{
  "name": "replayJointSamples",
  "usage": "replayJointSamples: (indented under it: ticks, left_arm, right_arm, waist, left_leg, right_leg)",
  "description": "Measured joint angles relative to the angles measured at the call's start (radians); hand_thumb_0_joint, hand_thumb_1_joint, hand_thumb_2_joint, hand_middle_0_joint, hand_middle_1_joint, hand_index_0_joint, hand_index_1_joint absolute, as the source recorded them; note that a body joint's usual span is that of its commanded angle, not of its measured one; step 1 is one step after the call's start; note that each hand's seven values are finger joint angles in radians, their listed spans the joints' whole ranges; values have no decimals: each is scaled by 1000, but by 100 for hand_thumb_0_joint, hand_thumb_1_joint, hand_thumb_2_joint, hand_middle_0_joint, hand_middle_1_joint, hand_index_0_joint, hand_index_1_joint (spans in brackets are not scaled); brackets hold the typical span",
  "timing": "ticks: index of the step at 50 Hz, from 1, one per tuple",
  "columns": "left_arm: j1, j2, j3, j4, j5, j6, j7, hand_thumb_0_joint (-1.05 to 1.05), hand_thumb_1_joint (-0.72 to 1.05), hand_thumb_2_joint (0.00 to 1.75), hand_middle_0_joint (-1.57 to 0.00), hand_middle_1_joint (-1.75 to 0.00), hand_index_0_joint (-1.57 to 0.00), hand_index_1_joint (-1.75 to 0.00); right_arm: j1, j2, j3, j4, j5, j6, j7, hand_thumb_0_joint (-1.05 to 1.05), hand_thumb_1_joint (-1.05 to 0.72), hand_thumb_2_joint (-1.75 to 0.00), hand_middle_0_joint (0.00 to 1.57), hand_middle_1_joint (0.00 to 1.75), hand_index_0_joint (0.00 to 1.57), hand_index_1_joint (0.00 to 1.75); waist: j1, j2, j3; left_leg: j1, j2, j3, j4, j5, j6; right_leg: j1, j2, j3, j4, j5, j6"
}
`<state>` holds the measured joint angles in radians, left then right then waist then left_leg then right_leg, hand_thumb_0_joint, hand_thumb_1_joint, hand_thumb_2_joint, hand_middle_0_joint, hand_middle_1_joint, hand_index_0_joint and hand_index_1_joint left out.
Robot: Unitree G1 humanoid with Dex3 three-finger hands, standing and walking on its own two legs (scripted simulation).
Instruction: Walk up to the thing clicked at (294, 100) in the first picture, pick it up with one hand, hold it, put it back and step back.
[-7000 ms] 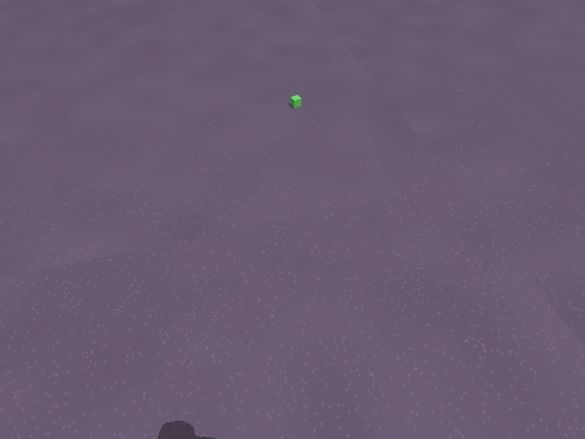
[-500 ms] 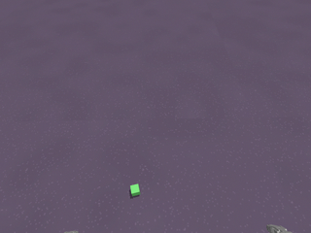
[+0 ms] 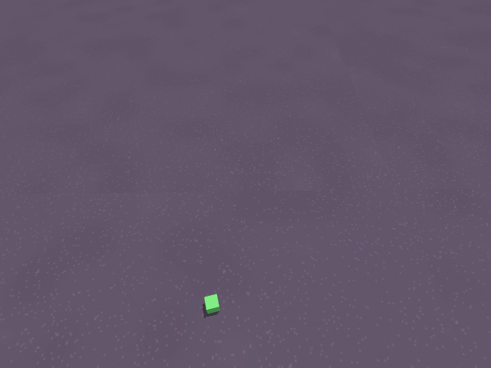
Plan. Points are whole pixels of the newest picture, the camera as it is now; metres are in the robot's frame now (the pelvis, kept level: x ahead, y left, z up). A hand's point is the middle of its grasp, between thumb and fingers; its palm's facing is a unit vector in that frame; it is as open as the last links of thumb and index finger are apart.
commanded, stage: walk up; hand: left
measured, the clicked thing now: (212, 303) +0.46 +0.18 -0.75
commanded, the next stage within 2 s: none
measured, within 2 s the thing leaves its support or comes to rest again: neither
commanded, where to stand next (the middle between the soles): +0.07 -0.03 m, yaw +0 degrees
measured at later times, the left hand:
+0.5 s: hand out of the picture +0.05 +0.25 -0.17, palm faces +0.04 -0.91 -0.40, open 7.4 cm
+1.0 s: hand out of the picture -0.06 +0.28 -0.16, palm faces +0.10 -0.91 -0.40, open 7.4 cm
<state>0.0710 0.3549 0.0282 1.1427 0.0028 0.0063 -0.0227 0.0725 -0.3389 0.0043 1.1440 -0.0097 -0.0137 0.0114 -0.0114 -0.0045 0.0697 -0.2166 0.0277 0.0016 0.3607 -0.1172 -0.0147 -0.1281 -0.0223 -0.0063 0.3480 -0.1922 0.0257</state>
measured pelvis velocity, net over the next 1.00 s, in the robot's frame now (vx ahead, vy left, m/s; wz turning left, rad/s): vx -0.03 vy -0.01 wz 0.11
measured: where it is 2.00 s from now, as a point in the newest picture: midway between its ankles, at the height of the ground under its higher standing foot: outside the picture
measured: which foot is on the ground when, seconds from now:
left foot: down 0.00-0.50, up 0.52-0.90, down 0.92-1.00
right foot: down 0.00-0.92, up 0.94-1.00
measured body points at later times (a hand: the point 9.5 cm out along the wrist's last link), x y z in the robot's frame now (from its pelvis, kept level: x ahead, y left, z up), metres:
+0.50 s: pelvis -0.04 -0.04 -0.03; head +0.02 -0.04 +0.42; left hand +0.05 +0.29 -0.14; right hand +0.11 -0.35 -0.15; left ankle +0.05 +0.13 -0.74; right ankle -0.05 -0.14 -0.75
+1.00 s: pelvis -0.03 -0.01 -0.02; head -0.02 +0.00 +0.43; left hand -0.06 +0.32 -0.14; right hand +0.07 -0.32 -0.13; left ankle -0.04 +0.11 -0.75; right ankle -0.04 -0.14 -0.72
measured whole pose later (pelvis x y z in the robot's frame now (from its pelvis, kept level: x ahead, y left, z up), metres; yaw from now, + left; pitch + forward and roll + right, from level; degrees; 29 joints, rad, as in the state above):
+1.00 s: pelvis -0.03 -0.01 -0.02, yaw +6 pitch -2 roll +1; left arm 0.35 0.43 0.08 0.92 0.03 0.02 -0.02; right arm 0.25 -0.38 -0.06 0.91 -0.04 -0.03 0.03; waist 0.02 -0.04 0.07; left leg -0.23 -0.01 0.03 0.57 -0.30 0.01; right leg -0.32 -0.02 0.04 0.87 -0.50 -0.03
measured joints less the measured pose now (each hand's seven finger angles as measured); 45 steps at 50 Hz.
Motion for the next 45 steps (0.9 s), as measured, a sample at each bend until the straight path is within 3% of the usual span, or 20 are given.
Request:
replayJointSamples:
  ticks: [13, 17, 23, 24, 25, 28, 30, 32, 36, 42, 45]
  left_arm:
    - [26, -16, 3, 4, 1, 2, 3, 1, 90, 90, -21, -30, -20, -30]
    - [1, 3, 25, -54, -3, 27, 7, 1, 90, 90, -21, -30, -20, -30]
    - [4, 42, 54, -145, 6, 58, 5, 1, 90, 90, -21, -30, -20, -30]
    - [14, 44, 56, -158, 6, 58, 5, 1, 90, 90, -21, -30, -20, -30]
    - [24, 43, 59, -169, 9, 56, 6, 1, 90, 90, -21, -30, -20, -30]
    - [43, 24, 53, -195, 26, 55, 9, 1, 90, 90, -21, -30, -20, -30]
    - [55, 7, 45, -201, 31, 46, 17, 1, 90, 90, -21, -30, -20, -30]
    - [68, -12, 38, -198, 37, 27, 25, 1, 90, 90, -21, -30, -20, -30]
    - [135, -26, 37, -232, 45, -25, 15, 1, 90, 90, -21, -30, -20, -30]
    - [238, 15, 52, -267, 42, -51, -9, 1, 90, 90, -21, -30, -21, -30]
    - [277, 50, 59, -265, 42, -30, -20, 1, 90, 90, -21, -30, -21, -30]
  right_arm:
    - [-20, 0, -3, -9, 4, 5, -1, 1, -90, -90, 20, 30, 21, 29]
    - [-45, -11, -18, -53, 12, 17, -10, 1, -90, -90, 20, 30, 21, 30]
    - [-65, -41, -47, -141, -4, 52, -23, 1, -90, -90, 21, 30, 21, 30]
    - [-67, -50, -52, -157, -6, 60, -25, 1, -90, -90, 21, 30, 21, 30]
    - [-74, -61, -57, -171, -4, 66, -27, 1, -90, -90, 21, 30, 21, 30]
    - [-88, -78, -67, -207, 2, 79, -46, 1, -90, -90, 20, 30, 21, 29]
    - [-78, -81, -69, -223, 6, 79, -43, 1, -90, -90, 20, 30, 20, 29]
    - [-47, -86, -69, -229, 4, 72, -31, 1, -90, -90, 20, 30, 20, 29]
    - [62, -82, -71, -208, -20, 74, 17, 1, -90, -90, 20, 30, 20, 29]
    - [145, -68, -70, -186, -29, 50, 52, 1, -90, -90, 20, 30, 20, 29]
    - [168, -63, -75, -204, -24, 13, 52, 1, -90, -90, 20, 30, 21, 30]
  waist:
    - [11, 6, -3]
    - [14, -6, 39]
    - [23, -5, 68]
    - [27, 1, 65]
    - [30, 11, 67]
    - [36, 25, 105]
    - [43, 24, 115]
    - [39, 39, 110]
    - [41, 49, 53]
    - [58, 26, 20]
    - [55, 9, 9]
  left_leg:
    - [1, 3, -9, 2, -6, -4]
    - [-53, -1, -13, 57, -13, -4]
    - [-168, 12, -32, 194, -44, -20]
    - [-195, 16, -34, 229, -55, -23]
    - [-227, 20, -42, 274, -65, -11]
    - [-307, -57, -119, 536, -334, 18]
    - [-332, -107, -138, 713, -374, 19]
    - [-311, -118, -139, 775, -335, 17]
    - [-208, -90, -112, 692, -308, 15]
    - [-110, -28, -58, 412, -337, 13]
    - [-39, -15, -5, 206, -229, 25]
  right_leg:
    - [7, 3, -9, -5, -5, -4]
    - [-68, 0, -11, 100, -40, -12]
    - [-179, 24, 2, 378, -178, -71]
    - [-171, 24, 1, 364, -165, -73]
    - [-168, 30, 0, 350, -210, -54]
    - [-198, 27, -3, 390, -208, -63]
    - [-202, 18, 2, 370, -180, -68]
    - [-189, 16, -12, 331, -155, -66]
    - [-141, -1, -51, 263, -142, -78]
    - [-56, -31, -83, 161, -110, -61]
    - [-56, -41, -86, 195, -140, -55]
